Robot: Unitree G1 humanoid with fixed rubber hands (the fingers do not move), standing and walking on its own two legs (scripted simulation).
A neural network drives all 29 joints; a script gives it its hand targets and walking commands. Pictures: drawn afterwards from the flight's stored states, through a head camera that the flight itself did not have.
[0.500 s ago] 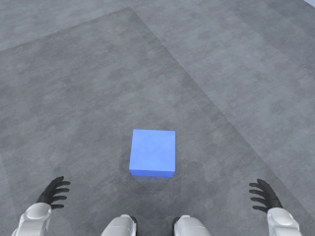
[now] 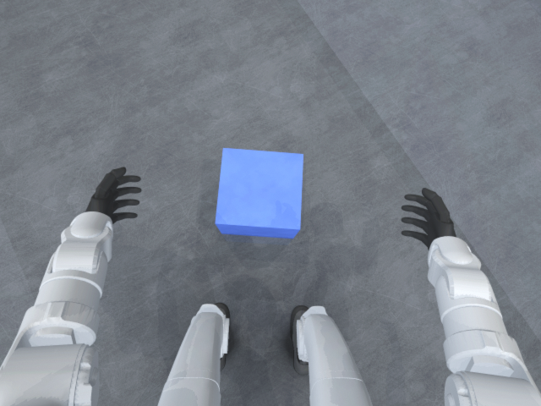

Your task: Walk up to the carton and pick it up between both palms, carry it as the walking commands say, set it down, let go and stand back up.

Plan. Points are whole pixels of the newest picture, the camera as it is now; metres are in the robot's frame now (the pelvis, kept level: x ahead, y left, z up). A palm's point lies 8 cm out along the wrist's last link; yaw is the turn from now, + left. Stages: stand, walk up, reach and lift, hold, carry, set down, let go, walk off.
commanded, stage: reach and lift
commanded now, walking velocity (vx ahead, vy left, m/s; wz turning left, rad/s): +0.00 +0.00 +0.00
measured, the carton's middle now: (260, 196) +0.54 +0.01 -0.62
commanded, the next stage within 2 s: none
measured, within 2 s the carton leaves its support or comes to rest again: neither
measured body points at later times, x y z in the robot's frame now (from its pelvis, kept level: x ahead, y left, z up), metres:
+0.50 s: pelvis +0.00 +0.00 -0.04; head +0.31 +0.00 +0.29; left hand +0.51 +0.23 -0.15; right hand +0.50 -0.23 -0.15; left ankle +0.06 +0.14 -0.68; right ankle +0.06 -0.13 -0.68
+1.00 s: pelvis -0.01 +0.00 -0.07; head +0.34 -0.01 +0.20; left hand +0.55 +0.22 -0.21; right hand +0.54 -0.21 -0.21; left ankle +0.07 +0.14 -0.68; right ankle +0.06 -0.13 -0.68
